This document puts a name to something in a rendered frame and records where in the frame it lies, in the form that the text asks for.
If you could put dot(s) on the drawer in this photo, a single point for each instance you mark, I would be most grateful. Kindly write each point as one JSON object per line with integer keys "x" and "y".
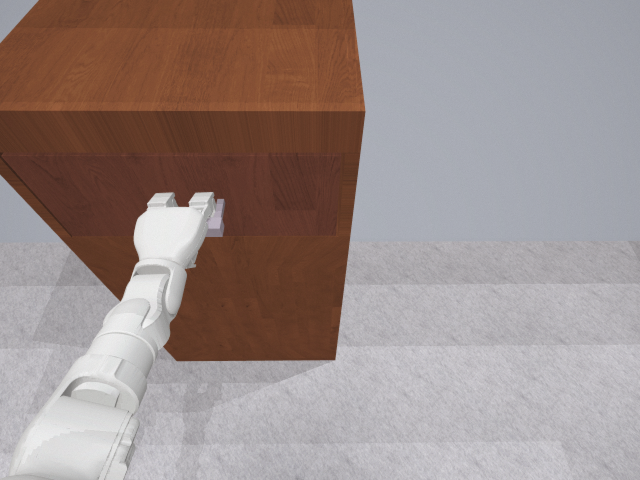
{"x": 266, "y": 194}

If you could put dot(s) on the left robot upper arm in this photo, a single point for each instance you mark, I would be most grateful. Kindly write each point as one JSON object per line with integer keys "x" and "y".
{"x": 80, "y": 440}

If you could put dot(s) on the cabinet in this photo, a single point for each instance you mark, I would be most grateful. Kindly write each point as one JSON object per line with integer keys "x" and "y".
{"x": 200, "y": 76}

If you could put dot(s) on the handle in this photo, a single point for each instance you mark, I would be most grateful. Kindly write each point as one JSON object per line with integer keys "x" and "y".
{"x": 215, "y": 224}

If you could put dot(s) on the robot left hand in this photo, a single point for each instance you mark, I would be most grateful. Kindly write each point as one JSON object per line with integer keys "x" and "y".
{"x": 171, "y": 232}

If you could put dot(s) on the left robot forearm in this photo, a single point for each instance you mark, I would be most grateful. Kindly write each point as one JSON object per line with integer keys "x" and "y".
{"x": 114, "y": 370}

